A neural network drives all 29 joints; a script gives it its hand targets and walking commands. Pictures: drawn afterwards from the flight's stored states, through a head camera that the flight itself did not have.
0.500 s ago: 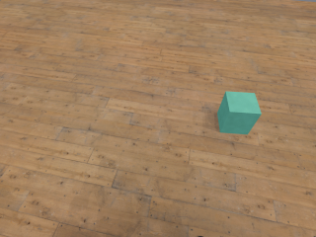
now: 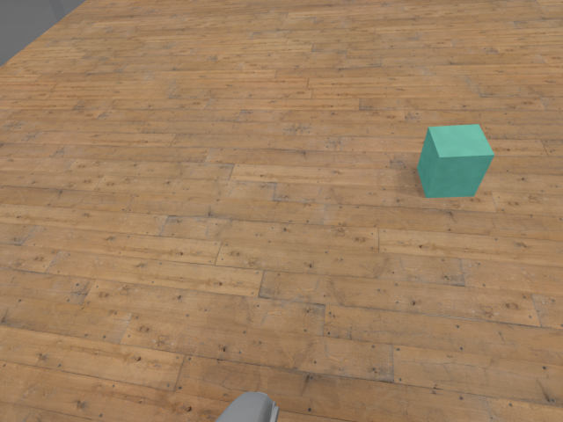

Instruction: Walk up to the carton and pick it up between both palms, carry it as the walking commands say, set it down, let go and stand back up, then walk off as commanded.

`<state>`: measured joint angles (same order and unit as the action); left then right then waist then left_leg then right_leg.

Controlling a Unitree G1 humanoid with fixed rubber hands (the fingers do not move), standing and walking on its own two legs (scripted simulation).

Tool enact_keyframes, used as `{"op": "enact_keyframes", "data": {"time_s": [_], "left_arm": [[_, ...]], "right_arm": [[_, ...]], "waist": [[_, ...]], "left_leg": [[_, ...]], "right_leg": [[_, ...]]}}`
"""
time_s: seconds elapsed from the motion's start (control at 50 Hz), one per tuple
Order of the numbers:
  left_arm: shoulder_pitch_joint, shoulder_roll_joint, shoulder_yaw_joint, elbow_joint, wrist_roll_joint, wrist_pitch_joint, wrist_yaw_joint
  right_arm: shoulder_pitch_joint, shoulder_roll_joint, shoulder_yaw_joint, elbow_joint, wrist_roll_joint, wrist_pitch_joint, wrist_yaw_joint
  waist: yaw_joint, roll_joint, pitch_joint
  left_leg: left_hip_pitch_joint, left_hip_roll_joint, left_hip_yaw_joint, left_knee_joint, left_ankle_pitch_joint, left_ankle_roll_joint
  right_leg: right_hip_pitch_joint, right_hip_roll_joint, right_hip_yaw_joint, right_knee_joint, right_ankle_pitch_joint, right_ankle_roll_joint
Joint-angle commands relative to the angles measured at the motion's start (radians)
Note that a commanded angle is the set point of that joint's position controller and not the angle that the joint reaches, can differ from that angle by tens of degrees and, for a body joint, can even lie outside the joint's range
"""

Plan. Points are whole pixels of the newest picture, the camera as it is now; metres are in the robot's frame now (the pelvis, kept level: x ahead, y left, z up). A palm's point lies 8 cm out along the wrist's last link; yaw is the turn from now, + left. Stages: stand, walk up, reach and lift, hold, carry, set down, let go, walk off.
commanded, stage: walk off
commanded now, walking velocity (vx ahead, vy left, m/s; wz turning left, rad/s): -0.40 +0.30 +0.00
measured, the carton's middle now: (451, 162) +1.25 -0.64 -0.65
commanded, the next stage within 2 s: stand in 1.48 s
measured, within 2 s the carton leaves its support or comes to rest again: neither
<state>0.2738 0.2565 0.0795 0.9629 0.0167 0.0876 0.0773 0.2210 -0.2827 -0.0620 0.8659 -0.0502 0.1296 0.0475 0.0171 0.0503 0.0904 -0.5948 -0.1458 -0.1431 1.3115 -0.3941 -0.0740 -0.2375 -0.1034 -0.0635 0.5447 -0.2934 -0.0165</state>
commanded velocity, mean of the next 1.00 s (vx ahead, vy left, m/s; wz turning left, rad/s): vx -0.40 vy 0.30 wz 0.00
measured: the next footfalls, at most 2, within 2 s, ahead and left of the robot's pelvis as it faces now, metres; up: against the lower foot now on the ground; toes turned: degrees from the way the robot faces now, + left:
left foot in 0.30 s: -0.11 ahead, +0.29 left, +0.00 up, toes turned +1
right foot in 0.64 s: -0.26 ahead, +0.13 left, +0.00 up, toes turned -6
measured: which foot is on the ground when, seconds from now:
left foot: up 0.00-0.28, down 0.30-0.64, up 0.66-1.00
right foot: down 0.00-0.30, up 0.32-0.62, down 0.64-1.00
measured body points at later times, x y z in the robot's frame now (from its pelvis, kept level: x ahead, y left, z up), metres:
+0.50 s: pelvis -0.19 +0.17 +0.00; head -0.16 +0.20 +0.44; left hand -0.14 +0.46 -0.16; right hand -0.07 -0.10 -0.11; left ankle -0.15 +0.29 -0.74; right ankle -0.25 +0.08 -0.63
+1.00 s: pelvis -0.39 +0.31 +0.00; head -0.34 +0.28 +0.44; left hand -0.33 +0.63 -0.11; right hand -0.31 +0.04 -0.16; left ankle -0.43 +0.52 -0.69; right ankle -0.30 +0.13 -0.74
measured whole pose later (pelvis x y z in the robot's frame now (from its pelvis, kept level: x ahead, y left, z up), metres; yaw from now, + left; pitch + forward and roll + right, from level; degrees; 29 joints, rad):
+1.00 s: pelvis -0.39 +0.31 +0.00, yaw +0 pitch -1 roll +4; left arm 0.19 0.33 0.11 0.93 0.03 0.06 0.08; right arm 0.20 -0.30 -0.07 0.84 -0.02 0.13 0.05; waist 0.03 -0.01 0.12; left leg -0.32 0.03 -0.07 0.85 -0.43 -0.14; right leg -0.35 -0.22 0.00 0.47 -0.11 0.09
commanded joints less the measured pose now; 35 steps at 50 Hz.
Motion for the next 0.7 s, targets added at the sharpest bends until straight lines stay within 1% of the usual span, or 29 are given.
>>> {"op": "enact_keyframes", "data": {"time_s": [0.0, 0.04, 0.08, 0.12, 0.16, 0.2, 0.22, 0.24, 0.26, 0.28, 0.3, 0.32, 0.34, 0.36, 0.38, 0.4, 0.42, 0.44, 0.46, 0.48, 0.5, 0.54, 0.56, 0.58, 0.6, 0.62, 0.64, 0.66, 0.68], "left_arm": [[-0.029, 0.186, 0.042, -0.057, -0.002, -0.020, 0.002], [0.009, 0.207, 0.047, -0.048, -0.001, -0.026, 0.002], [0.026, 0.230, 0.055, -0.043, 0.005, -0.029, 0.005], [0.025, 0.255, 0.065, -0.043, 0.016, -0.028, 0.004], [-0.014, 0.280, 0.072, -0.051, 0.022, -0.028, 0.002], [-0.042, 0.296, 0.074, -0.055, 0.027, -0.024, 0.002], [-0.055, 0.300, 0.074, -0.058, 0.028, -0.023, 0.004], [-0.077, 0.301, 0.071, -0.063, 0.023, -0.024, 0.009], [-0.039, 0.258, 0.058, -0.060, 0.021, -0.031, 0.006], [0.023, 0.174, 0.031, -0.050, 0.024, -0.032, -0.008], [-0.060, 0.081, 0.019, -0.101, 0.008, -0.012, 0.004], [-0.141, 0.105, 0.023, -0.110, -0.013, 0.017, 0.017], [-0.147, 0.148, 0.037, -0.097, -0.026, 0.026, 0.008], [-0.049, 0.173, 0.050, -0.068, -0.029, 0.020, 0.000], [0.007, 0.202, 0.060, -0.046, -0.013, 0.010, -0.003], [0.042, 0.209, 0.063, -0.027, 0.000, -0.001, -0.002], [0.050, 0.196, 0.060, -0.019, 0.002, -0.007, 0.000], [0.024, 0.177, 0.052, -0.027, 0.000, -0.007, 0.002], [-0.002, 0.153, 0.043, -0.036, -0.004, -0.003, 0.005], [-0.008, 0.128, 0.033, -0.043, -0.008, 0.001, 0.007], [-0.004, 0.106, 0.025, -0.049, -0.015, 0.005, 0.010], [0.020, 0.090, 0.015, -0.042, -0.032, 0.007, 0.016], [0.049, 0.088, 0.012, -0.030, -0.039, 0.005, 0.016], [0.097, 0.083, 0.011, -0.010, -0.038, 0.000, 0.016], [0.144, 0.099, 0.013, 0.003, -0.023, -0.009, 0.015], [0.123, 0.185, 0.023, -0.029, -0.003, -0.016, 0.008], [0.073, 0.290, 0.050, -0.044, 0.009, -0.010, 0.009], [0.077, 0.231, 0.038, -0.031, 0.022, -0.012, 0.005], [-0.027, 0.215, 0.035, -0.048, 0.013, -0.012, 0.003]], "right_arm": [[-0.002, -0.080, -0.030, -0.054, 0.005, -0.009, -0.001], [-0.029, -0.068, -0.028, -0.073, 0.015, -0.004, -0.006], [-0.033, -0.059, -0.023, -0.079, 0.024, -0.003, -0.003], [-0.016, -0.048, -0.018, -0.082, 0.033, -0.004, 0.004], [0.002, -0.041, -0.014, -0.081, 0.035, -0.001, 0.004], [0.043, -0.048, -0.016, -0.057, 0.037, 0.001, -0.002], [0.082, -0.058, -0.019, -0.039, 0.037, 0.000, -0.003], [0.142, -0.059, -0.022, -0.012, 0.033, -0.003, -0.001], [0.177, -0.075, -0.026, 0.008, 0.017, -0.008, 0.005], [0.137, -0.139, -0.031, -0.014, 0.006, -0.012, 0.016], [0.052, -0.298, -0.053, -0.088, 0.020, -0.016, 0.022], [0.019, -0.273, -0.045, -0.099, 0.013, -0.020, 0.019], [-0.084, -0.178, -0.015, -0.103, 0.001, -0.019, 0.003], [-0.172, -0.166, -0.010, -0.120, -0.005, -0.011, -0.012], [-0.200, -0.165, -0.011, -0.128, 0.005, -0.011, -0.027], [-0.206, -0.141, -0.008, -0.136, 0.012, -0.012, -0.036], [-0.196, -0.110, 0.000, -0.138, 0.015, -0.014, -0.043], [-0.164, -0.089, 0.008, -0.134, 0.017, -0.018, -0.048], [-0.129, -0.075, 0.014, -0.122, 0.021, -0.019, -0.054], [-0.091, -0.069, 0.016, -0.107, 0.024, -0.018, -0.059], [-0.050, -0.070, 0.017, -0.090, 0.022, -0.015, -0.063], [0.014, -0.082, 0.014, -0.058, 0.018, -0.008, -0.060], [0.037, -0.089, 0.011, -0.046, 0.020, -0.005, -0.055], [0.057, -0.093, 0.011, -0.035, 0.026, -0.004, -0.049], [0.083, -0.088, 0.012, -0.028, 0.033, -0.010, -0.043], [0.127, -0.053, 0.013, -0.041, 0.036, -0.017, -0.036], [-0.039, -0.105, -0.001, -0.110, 0.013, -0.019, -0.023], [-0.120, -0.139, -0.018, -0.119, -0.001, -0.012, -0.015], [-0.085, -0.135, -0.027, -0.096, -0.003, -0.011, -0.003]], "waist": [[0.003, -0.226, -0.055], [0.032, -0.253, -0.058], [0.050, -0.305, -0.060], [0.056, -0.368, -0.082], [0.051, -0.427, -0.094], [0.042, -0.425, -0.096], [0.028, -0.412, -0.101], [-0.014, -0.363, -0.110], [-0.023, -0.227, -0.128], [-0.023, 0.092, -0.094], [-0.082, 0.403, -0.091], [-0.107, 0.414, -0.078], [-0.045, 0.289, -0.012], [0.029, 0.253, -0.031], [0.051, 0.232, -0.054], [0.050, 0.202, -0.075], [0.037, 0.191, -0.080], [0.009, 0.198, -0.075], [-0.015, 0.207, -0.064], [-0.031, 0.225, -0.069], [-0.040, 0.243, -0.084], [-0.058, 0.267, -0.116], [-0.056, 0.240, -0.125], [-0.036, 0.151, -0.136], [-0.010, 0.001, -0.114], [-0.031, -0.243, -0.121], [0.050, -0.423, 0.037], [0.059, -0.233, 0.027], [-0.005, -0.165, 0.035]], "left_leg": [[-0.040, 0.030, -0.029, 0.243, 0.014, -0.055], [-0.046, 0.051, -0.007, 0.162, 0.016, -0.075], [-0.018, 0.082, 0.029, -0.042, 0.024, -0.088], [0.073, 0.123, 0.069, -0.269, -0.007, -0.086], [0.192, 0.169, 0.103, -0.461, -0.068, -0.075], [0.317, 0.180, 0.130, -0.653, -0.050, -0.042], [0.365, 0.183, 0.146, -0.761, -0.022, -0.019], [0.450, 0.179, 0.173, -0.926, 0.081, 0.006], [0.548, 0.182, 0.144, -0.996, 0.080, 0.024], [0.565, 0.311, 0.020, -1.081, 0.135, 0.050], [0.239, 0.500, -0.084, -1.053, 0.403, 0.215], [0.037, 0.484, -0.061, -1.081, 0.374, 0.265], [-0.017, 0.403, 0.052, -1.047, 0.360, 0.203], [0.043, 0.374, 0.102, -0.991, 0.453, 0.170], [0.131, 0.355, 0.109, -0.953, 0.564, 0.168], [0.197, 0.342, 0.109, -0.926, 0.603, 0.190], [0.251, 0.334, 0.102, -0.913, 0.574, 0.204], [0.315, 0.341, 0.070, -0.910, 0.560, 0.220], [0.377, 0.345, 0.033, -0.909, 0.554, 0.232], [0.425, 0.356, -0.008, -0.912, 0.548, 0.246], [0.475, 0.369, -0.048, -0.914, 0.554, 0.257], [0.552, 0.365, -0.107, -0.939, 0.572, 0.254], [0.555, 0.359, -0.123, -0.962, 0.559, 0.254], [0.517, 0.331, -0.108, -0.953, 0.498, 0.234], [0.401, 0.276, -0.051, -0.886, 0.381, 0.178], [0.152, 0.180, 0.035, -0.697, 0.032, 0.094], [-0.051, 0.092, 0.100, -0.387, -0.197, 0.036], [0.018, 0.097, -0.073, -0.165, -0.146, 0.032], [0.035, 0.056, -0.106, -0.036, -0.084, 0.036]], "right_leg": [[0.009, -0.229, 0.123, -0.150, 0.493, -0.116], [0.064, -0.220, 0.124, -0.156, 0.480, -0.110], [0.110, -0.204, 0.143, -0.170, 0.407, -0.090], [0.121, -0.207, 0.178, -0.206, 0.280, -0.074], [0.081, -0.230, 0.214, -0.256, 0.188, -0.070], [0.017, -0.247, 0.228, -0.271, 0.180, -0.059], [-0.006, -0.255, 0.237, -0.270, 0.176, -0.048], [-0.057, -0.236, 0.215, -0.230, 0.160, -0.025], [-0.153, -0.179, 0.157, -0.117, 0.080, -0.003], [-0.326, -0.049, 0.001, 0.121, -0.174, 0.033], [-0.321, 0.183, 0.000, 0.471, -0.481, 0.059], [-0.233, 0.177, 0.136, 0.728, -0.490, 0.031], [-0.221, 0.205, 0.186, 0.868, -0.372, 0.000], [-0.227, 0.204, 0.162, 0.918, -0.322, -0.003], [-0.230, 0.198, 0.127, 0.946, -0.271, 0.002], [-0.232, 0.195, 0.085, 0.955, -0.232, 0.018], [-0.231, 0.188, 0.049, 0.894, -0.214, 0.028], [-0.247, 0.177, 0.022, 0.797, -0.211, 0.033], [-0.254, 0.159, 0.004, 0.674, -0.219, 0.034], [-0.232, 0.139, -0.008, 0.542, -0.246, 0.028], [-0.197, 0.114, 0.000, 0.392, -0.275, 0.011], [-0.116, 0.092, 0.008, 0.118, -0.233, -0.006], [-0.069, 0.089, 0.004, 0.012, -0.195, -0.014], [0.009, 0.079, 0.009, -0.134, -0.119, -0.020], [0.108, 0.010, 0.069, -0.324, 0.035, -0.018], [0.256, -0.261, 0.337, -0.321, 0.047, -0.044], [-0.033, -0.550, 0.502, -0.325, 0.446, -0.250], [-0.134, -0.489, 0.414, -0.304, 0.445, -0.255], [-0.181, -0.391, 0.296, -0.263, 0.377, -0.189]]}}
